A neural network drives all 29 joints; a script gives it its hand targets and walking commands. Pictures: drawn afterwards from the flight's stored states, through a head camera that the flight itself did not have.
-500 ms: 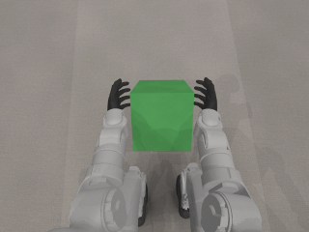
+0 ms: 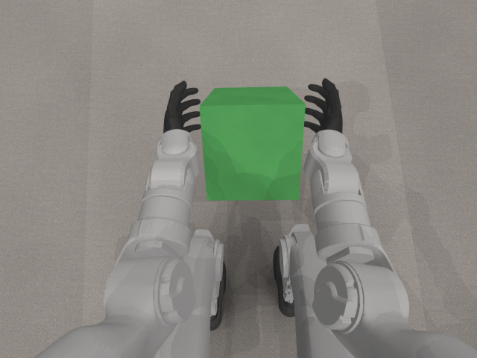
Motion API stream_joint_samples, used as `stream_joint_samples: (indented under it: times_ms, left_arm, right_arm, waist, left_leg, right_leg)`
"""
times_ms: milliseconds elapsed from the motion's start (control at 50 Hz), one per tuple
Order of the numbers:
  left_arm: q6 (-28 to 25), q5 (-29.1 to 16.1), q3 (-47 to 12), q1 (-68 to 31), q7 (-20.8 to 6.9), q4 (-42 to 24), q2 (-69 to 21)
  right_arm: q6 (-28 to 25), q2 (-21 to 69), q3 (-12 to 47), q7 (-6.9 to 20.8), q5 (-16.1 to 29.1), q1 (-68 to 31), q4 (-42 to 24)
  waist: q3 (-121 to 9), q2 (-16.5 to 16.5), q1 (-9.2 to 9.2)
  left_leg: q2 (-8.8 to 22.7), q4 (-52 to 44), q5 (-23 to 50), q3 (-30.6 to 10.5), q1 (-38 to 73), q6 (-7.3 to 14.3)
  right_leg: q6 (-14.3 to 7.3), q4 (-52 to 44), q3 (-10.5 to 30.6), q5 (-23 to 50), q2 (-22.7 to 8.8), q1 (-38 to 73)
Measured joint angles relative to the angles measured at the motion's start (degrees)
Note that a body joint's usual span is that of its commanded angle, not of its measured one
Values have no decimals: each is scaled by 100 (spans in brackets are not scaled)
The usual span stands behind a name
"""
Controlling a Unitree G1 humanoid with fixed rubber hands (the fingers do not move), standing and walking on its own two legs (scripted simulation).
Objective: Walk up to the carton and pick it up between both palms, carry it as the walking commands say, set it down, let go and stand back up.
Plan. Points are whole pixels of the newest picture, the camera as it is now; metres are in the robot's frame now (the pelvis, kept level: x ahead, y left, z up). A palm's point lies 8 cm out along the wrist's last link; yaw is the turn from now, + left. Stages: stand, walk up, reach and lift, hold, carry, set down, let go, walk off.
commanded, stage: set down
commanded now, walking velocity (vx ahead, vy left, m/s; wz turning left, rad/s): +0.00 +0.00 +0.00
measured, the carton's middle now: (251, 137) +0.49 -0.01 -0.19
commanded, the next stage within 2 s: none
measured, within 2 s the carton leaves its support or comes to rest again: neither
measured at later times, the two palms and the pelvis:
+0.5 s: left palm (187, 131) +0.49 +0.12 -0.16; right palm (314, 134) +0.48 -0.13 -0.15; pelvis -0.01 +0.00 -0.06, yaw +1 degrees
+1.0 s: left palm (194, 132) +0.52 +0.12 -0.25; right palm (304, 137) +0.50 -0.13 -0.25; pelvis -0.01 +0.00 -0.11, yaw +1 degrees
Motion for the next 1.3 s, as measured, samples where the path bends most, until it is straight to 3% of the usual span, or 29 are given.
stream_joint_samples:
  times_ms: [500,1100,1180,1300]
  left_arm:
    - [168,77,14,-1210,-179,300,433]
    - [25,-610,-708,-2421,-164,849,1183]
    - [8,-718,-757,-2570,-200,949,1310]
    - [-8,-504,-522,-2868,-432,1227,1359]
  right_arm:
    - [179,-290,-232,87,-6,-1023,38]
    - [26,-976,19,214,714,-2002,416]
    - [77,-1117,36,280,816,-2249,656]
    - [36,-1217,-215,535,649,-2495,894]
  waist:
    - [634,2,-61]
    - [1792,7,-96]
    - [1884,-30,-143]
    - [1920,-37,-160]
  left_leg:
    - [-100,1037,-40,-20,-1295,-47]
    - [-213,2305,-302,-77,-2309,-56]
    - [-224,2471,-352,-85,-2375,-57]
    - [-250,2649,-371,-82,-2495,-49]
  right_leg:
    - [32,1022,-15,-48,25,-1270]
    - [108,2206,-104,-307,22,-2215]
    - [113,2361,-121,-354,22,-2275]
    - [124,2532,-125,-385,12,-2379]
